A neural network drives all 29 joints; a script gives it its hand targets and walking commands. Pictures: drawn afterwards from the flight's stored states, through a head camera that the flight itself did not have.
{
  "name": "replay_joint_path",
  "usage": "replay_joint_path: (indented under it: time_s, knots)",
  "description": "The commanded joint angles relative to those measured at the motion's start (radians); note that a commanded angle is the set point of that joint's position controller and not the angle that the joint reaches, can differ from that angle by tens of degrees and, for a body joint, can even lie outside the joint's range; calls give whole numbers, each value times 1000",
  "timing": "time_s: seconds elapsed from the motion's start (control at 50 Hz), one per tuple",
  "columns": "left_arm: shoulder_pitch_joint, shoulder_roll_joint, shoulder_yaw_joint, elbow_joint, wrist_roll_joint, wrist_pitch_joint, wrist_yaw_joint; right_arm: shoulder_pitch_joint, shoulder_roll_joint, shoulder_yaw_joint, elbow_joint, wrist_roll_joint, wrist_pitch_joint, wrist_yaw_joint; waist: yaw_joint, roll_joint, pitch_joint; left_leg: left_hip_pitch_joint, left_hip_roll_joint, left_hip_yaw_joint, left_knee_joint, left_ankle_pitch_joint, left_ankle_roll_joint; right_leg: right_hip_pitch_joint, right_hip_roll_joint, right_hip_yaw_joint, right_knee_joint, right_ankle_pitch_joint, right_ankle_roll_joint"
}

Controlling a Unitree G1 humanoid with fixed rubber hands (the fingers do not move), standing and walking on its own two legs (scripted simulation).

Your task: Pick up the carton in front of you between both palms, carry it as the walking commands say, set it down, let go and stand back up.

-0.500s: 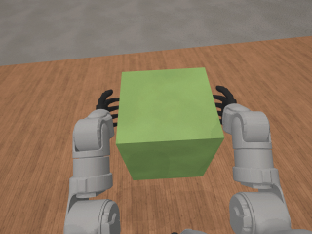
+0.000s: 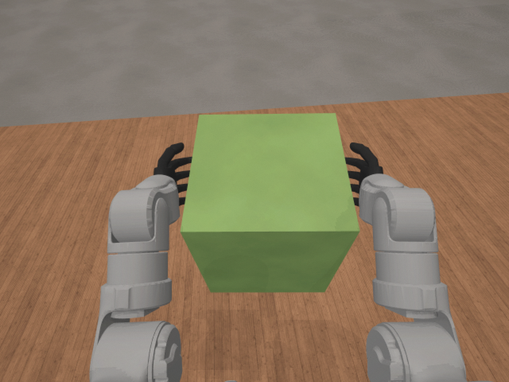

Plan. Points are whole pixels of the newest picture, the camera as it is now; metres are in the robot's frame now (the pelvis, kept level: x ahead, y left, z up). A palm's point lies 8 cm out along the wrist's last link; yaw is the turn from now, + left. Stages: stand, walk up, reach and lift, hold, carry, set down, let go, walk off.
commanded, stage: carry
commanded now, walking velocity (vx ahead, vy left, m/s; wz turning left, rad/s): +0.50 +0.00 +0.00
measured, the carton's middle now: (267, 211) +0.37 +0.01 +0.06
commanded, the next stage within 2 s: none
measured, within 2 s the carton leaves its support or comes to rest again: neither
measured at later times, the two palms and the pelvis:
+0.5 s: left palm (211, 96) +0.66 +0.13 +0.10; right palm (345, 96) +0.66 -0.17 +0.09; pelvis +0.31 -0.02 -0.03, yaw +2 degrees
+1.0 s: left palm (208, 45) +0.95 +0.17 +0.07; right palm (311, 43) +0.96 -0.13 +0.07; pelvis +0.61 +0.00 -0.07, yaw +0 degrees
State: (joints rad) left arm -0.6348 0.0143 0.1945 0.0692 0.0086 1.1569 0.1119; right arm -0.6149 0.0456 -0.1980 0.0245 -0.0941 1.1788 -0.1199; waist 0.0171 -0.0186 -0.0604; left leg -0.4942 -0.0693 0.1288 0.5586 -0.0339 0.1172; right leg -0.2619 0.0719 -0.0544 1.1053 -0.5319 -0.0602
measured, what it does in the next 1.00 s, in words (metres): goes down: right foot 0.03 m lower, then left foot 0.04 m lower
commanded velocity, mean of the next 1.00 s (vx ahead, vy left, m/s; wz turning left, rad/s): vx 0.50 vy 0.00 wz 0.00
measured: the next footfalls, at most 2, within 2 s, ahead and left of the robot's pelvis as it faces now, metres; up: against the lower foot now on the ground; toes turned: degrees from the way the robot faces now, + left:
right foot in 0.46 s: +0.44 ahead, -0.07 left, -0.03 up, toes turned -1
left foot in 0.98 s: +0.75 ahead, +0.06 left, -0.07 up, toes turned +3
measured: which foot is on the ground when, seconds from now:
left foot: down 0.00-0.48, up 0.50-0.96, down 0.98-1.00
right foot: up 0.00-0.44, down 0.46-0.98, up 1.00-1.00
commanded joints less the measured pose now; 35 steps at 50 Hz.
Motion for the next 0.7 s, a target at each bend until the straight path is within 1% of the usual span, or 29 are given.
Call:
replay_joint_path:
  time_s: [0.0,0.02,0.04,0.06,0.08,0.1,0.12,0.16,0.2,0.26,0.3,0.34,0.36,0.38,0.4,0.42,0.44,0.46,0.48,0.5,0.52,0.54,0.56,0.58,0.6,0.64,0.68]
  knots:
    - [-656,-1034,-657,-74,-377,34,-225,-597,924,628,-16,405,7,216,-96,167,-500,782,393,-649,-94,110,215,-546,-37,101,333,-12,-5]
    - [-678,-1059,-646,-78,-368,30,-218,-666,981,644,-46,442,5,227,-80,64,-445,670,361,-583,-126,72,170,-523,-64,98,255,57,-2]
    - [-678,-1073,-634,-79,-355,24,-209,-739,1027,671,-74,480,1,237,-64,34,-408,580,347,-534,-146,112,148,-495,-86,95,180,98,5]
    - [-673,-1082,-626,-91,-341,19,-202,-784,1060,689,-93,511,-5,244,-54,36,-399,512,332,-499,-167,110,124,-443,-96,89,124,119,13]
    - [-663,-1091,-622,-93,-330,14,-196,-806,1083,699,-105,532,-11,247,-49,51,-397,483,319,-468,-177,129,105,-419,-97,76,79,130,23]
    - [-650,-1098,-623,-95,-321,8,-189,-811,1097,702,-111,545,-16,249,-47,66,-401,484,312,-438,-175,182,97,-418,-98,65,38,142,31]
    - [-638,-1102,-626,-98,-314,3,-184,-805,1105,702,-115,552,-21,250,-51,83,-407,507,305,-410,-164,256,91,-436,-100,57,-3,166,36]
    - [-623,-1102,-637,-113,-305,-7,-173,-778,1103,702,-120,552,-28,251,-69,104,-414,567,293,-355,-137,429,81,-488,-103,38,-81,237,41]
    - [-616,-1095,-653,-136,-301,-13,-165,-754,1089,704,-132,546,-32,250,-83,114,-420,623,273,-309,-111,539,64,-517,-99,24,-152,327,39]
    - [-623,-1070,-676,-176,-304,-11,-158,-728,1054,706,-153,535,-31,246,-104,122,-398,656,216,-241,-91,593,37,-500,-73,-15,-306,473,26]
    - [-601,-1048,-681,-167,-300,-2,-160,-677,1028,699,-128,516,-25,245,-124,124,-376,683,184,-207,-68,602,28,-466,-45,-52,-439,556,19]
    - [-578,-1027,-676,-141,-291,8,-168,-631,1007,689,-88,495,-21,247,-134,131,-351,689,169,-188,-42,581,24,-405,-21,-76,-569,632,8]
    - [-570,-1019,-670,-124,-287,13,-174,-621,1001,686,-67,487,-20,249,-126,137,-343,668,168,-175,-19,568,17,-342,-17,-75,-631,670,-6]
    - [-560,-1009,-660,-102,-281,16,-180,-617,999,684,-44,482,-19,252,-103,145,-346,639,169,-163,31,586,3,-251,-10,-77,-677,693,-22]
    - [-540,-1000,-646,-76,-276,18,-186,-617,1002,683,-22,480,-19,254,-61,146,-367,598,170,-140,121,613,-14,-121,-4,-90,-706,706,-35]
    - [-529,-997,-633,-55,-270,16,-192,-617,1008,684,0,482,-20,257,-7,116,-400,515,155,-87,264,548,-38,59,-22,-94,-758,767,-41]
    - [-510,-992,-614,-31,-264,15,-200,-636,1006,681,12,482,-22,259,30,35,-431,328,123,-72,436,248,-51,259,-131,10,-687,917,-36]
    - [-516,-983,-589,3,-258,15,-207,-650,1024,674,33,473,-20,261,7,-120,-485,76,45,-67,569,-437,-71,498,-360,276,-489,1355,-73]
    - [-522,-966,-574,36,-255,11,-210,-643,1048,660,61,480,-14,258,46,-270,-563,-188,-36,-133,848,-612,-107,676,-486,575,-534,1112,-271]
    - [-511,-1022,-590,46,-283,4,-220,-664,1040,661,42,470,-20,254,55,-203,-554,-271,12,-166,887,-563,-76,637,-457,623,-611,731,-289]
    - [-575,-1075,-617,-4,-321,-5,-231,-719,1063,665,12,473,-29,249,50,-127,-493,-287,40,-170,839,-496,-63,530,-386,557,-652,587,-242]
    - [-664,-1123,-646,-63,-359,-11,-239,-748,1081,660,-23,471,-38,241,29,-45,-434,-261,64,-167,761,-432,-65,414,-357,486,-679,593,-205]
    - [-723,-1164,-672,-104,-395,-14,-244,-755,1089,654,-54,466,-43,230,19,-16,-412,-220,86,-172,701,-398,-71,325,-347,438,-702,610,-192]
    - [-751,-1182,-688,-131,-421,-19,-245,-750,1093,654,-76,461,-47,218,15,-16,-414,-178,96,-164,650,-379,-81,280,-332,403,-716,606,-178]
    - [-752,-1189,-700,-151,-438,-22,-244,-730,1095,658,-84,453,-51,207,13,-30,-421,-167,95,-149,615,-364,-88,269,-319,372,-716,637,-170]
    - [-718,-1183,-709,-171,-452,-26,-243,-674,1084,663,-90,431,-58,189,23,-62,-440,-208,99,-131,539,-321,-96,320,-304,320,-692,781,-157]
    - [-680,-1166,-712,-178,-451,-27,-245,-635,1065,668,-98,409,-65,178,38,-76,-445,-261,101,-112,474,-248,-100,379,-293,274,-662,948,-144]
